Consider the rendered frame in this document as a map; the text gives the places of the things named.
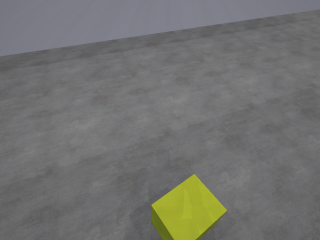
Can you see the carton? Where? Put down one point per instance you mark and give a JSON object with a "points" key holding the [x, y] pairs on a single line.
{"points": [[187, 212]]}

